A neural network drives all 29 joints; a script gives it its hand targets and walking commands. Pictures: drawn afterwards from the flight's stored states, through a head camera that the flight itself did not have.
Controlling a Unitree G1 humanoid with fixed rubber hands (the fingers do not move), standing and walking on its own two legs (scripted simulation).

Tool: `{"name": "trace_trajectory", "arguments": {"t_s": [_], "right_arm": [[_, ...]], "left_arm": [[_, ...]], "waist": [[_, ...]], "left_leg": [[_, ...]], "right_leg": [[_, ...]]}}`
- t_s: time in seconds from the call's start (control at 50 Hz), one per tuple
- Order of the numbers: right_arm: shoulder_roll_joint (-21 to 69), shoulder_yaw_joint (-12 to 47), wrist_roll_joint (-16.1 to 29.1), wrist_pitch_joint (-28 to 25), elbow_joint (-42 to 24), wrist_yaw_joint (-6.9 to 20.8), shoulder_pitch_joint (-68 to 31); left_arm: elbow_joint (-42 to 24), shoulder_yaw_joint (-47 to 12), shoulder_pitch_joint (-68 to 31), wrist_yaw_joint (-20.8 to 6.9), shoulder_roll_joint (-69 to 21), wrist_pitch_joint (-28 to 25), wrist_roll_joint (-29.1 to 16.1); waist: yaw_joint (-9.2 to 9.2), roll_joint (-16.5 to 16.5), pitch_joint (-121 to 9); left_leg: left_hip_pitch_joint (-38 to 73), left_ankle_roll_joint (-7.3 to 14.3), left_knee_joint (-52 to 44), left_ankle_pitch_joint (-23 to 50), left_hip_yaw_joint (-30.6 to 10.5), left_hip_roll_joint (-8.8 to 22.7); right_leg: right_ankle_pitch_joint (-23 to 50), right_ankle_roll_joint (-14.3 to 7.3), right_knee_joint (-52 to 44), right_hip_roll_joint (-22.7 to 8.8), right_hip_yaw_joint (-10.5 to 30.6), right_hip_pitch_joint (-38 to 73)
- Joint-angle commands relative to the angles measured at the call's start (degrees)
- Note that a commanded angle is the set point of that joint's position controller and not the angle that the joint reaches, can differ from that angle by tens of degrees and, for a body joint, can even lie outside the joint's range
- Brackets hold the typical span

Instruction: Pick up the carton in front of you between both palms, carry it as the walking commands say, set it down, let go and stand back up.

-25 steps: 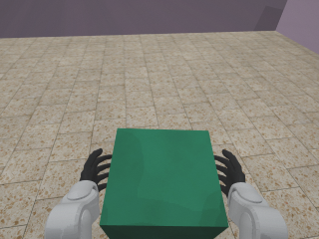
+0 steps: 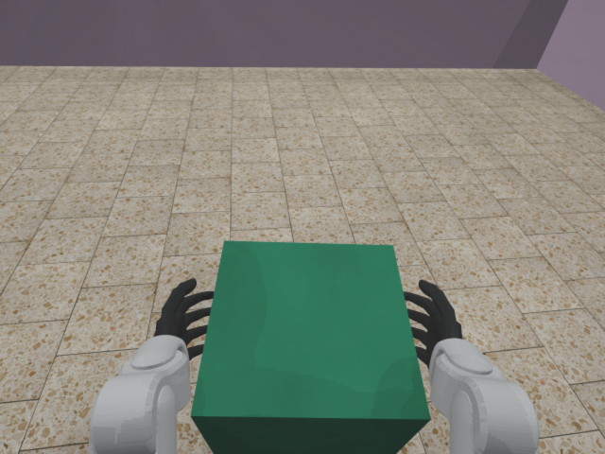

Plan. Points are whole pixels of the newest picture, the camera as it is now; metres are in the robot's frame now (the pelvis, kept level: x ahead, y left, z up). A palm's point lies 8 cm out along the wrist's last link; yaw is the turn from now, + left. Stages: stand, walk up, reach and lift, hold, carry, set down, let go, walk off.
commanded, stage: carry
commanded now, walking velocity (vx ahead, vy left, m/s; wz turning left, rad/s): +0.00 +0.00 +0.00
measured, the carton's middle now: (304, 363) +0.27 +0.01 +0.02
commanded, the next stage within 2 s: hold in 1.84 s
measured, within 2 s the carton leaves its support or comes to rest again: neither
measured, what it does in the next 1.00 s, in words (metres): stands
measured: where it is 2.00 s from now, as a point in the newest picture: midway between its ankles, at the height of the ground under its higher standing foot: outside the picture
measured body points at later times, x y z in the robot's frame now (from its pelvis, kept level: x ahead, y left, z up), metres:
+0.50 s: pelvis +0.03 +0.00 -0.01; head +0.02 +0.00 +0.44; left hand +0.30 +0.14 +0.06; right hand +0.29 -0.16 +0.06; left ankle +0.05 +0.10 -0.74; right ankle -0.09 -0.10 -0.74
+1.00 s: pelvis -0.02 -0.01 +0.00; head -0.04 -0.01 +0.45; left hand +0.28 +0.14 +0.01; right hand +0.27 -0.17 +0.02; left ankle +0.05 +0.10 -0.74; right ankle -0.09 -0.10 -0.74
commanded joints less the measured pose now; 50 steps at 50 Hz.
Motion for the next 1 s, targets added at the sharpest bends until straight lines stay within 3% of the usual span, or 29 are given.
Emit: {"name": "trace_trajectory", "arguments": {"t_s": [0.0,0.04,0.08,0.18,0.32,0.42,0.5,0.58,0.7,0.88,0.98], "right_arm": [[48.0,35.0,17.8,0.7,1.3,10.1,-18.0],[50.2,35.6,18.6,0.2,0.7,10.4,-19.8],[51.7,36.4,19.2,-0.3,-0.4,10.3,-21.1],[52.3,38.0,19.5,-0.9,-2.4,9.9,-21.6],[50.9,38.9,18.1,-2.1,-0.3,11.1,-20.0],[48.5,38.0,15.9,-5.3,4.1,12.5,-20.5],[47.6,36.6,14.3,-8.6,7.4,13.1,-21.4],[46.5,35.3,12.6,-11.8,9.2,13.4,-22.8],[43.6,30.0,8.4,-17.3,17.1,13.8,-23.2],[44.9,22.7,3.8,-28.3,31.6,15.6,-29.7],[49.6,23.4,3.8,-33.6,35.9,17.1,-33.8]], "left_arm": [[-4.3,-40.5,-23.8,-10.7,-45.7,0.5,-19.9],[-4.2,-40.9,-25.0,-10.9,-48.0,-0.2,-20.5],[-4.3,-41.1,-25.4,-11.0,-49.4,-0.8,-20.9],[-4.6,-40.6,-23.9,-10.7,-50.1,-1.6,-20.5],[-1.4,-40.3,-21.5,-11.9,-49.2,-3.1,-18.6],[3.0,-39.4,-22.5,-13.1,-47.2,-6.2,-16.6],[5.9,-38.2,-24.1,-13.8,-46.2,-9.5,-15.3],[8.3,-36.8,-25.4,-14.2,-45.2,-12.7,-13.9],[16.4,-31.9,-26.0,-14.5,-42.8,-18.3,-9.7],[31.0,-24.8,-32.6,-16.1,-44.2,-29.4,-5.1],[35.1,-25.4,-36.6,-17.6,-48.7,-34.8,-5.1]], "waist": [[-0.01,9.8,-14.5],[-0.14,8.0,-15.2],[-0.25,5.9,-17.0],[-0.19,4.5,-17.8],[-0.20,1.2,-15.2],[-0.23,2.0,-14.1],[-0.33,1.8,-13.1],[-0.29,2.0,-11.8],[-0.32,2.7,-10.0],[-0.29,2.9,-9.3],[-0.37,3.0,-11.0]], "left_leg": [[19.3,2.0,0.7,44.1,-11.1,11.8],[18.6,0.7,3.0,44.5,-8.8,9.9],[18.3,1.0,4.8,45.2,-8.0,9.3],[18.0,1.3,6.3,47.9,-7.4,8.7],[11.0,-0.6,6.4,33.4,-5.6,6.5],[11.2,-0.3,6.6,31.5,-6.4,7.1],[9.0,-0.3,6.7,23.0,-6.6,7.0],[9.8,-0.3,5.4,21.3,-7.0,7.4],[9.2,-0.4,3.4,16.6,-7.6,7.7],[8.6,-0.9,1.4,10.8,-7.7,7.7],[9.2,-1.0,1.3,10.8,-7.8,7.6]], "right_leg": [[12.6,1.4,-1.8,-3.0,3.6,-3.7],[20.2,1.4,-2.4,-3.1,3.5,-2.1],[26.6,1.3,-0.7,-3.3,3.3,-0.5],[28.9,1.5,-0.9,-2.5,3.0,0.2],[41.2,0.9,-0.3,-4.2,3.1,4.3],[36.8,0.4,-0.6,-4.4,2.8,2.9],[34.5,-0.5,-0.7,-5.3,3.0,2.9],[25.7,-0.8,-1.8,-4.6,3.0,0.1],[17.2,-1.4,-3.5,-4.4,3.8,-2.1],[9.9,-2.2,-5.1,-4.3,4.7,-4.4],[9.3,-2.5,-4.6,-4.2,4.9,-4.3]]}}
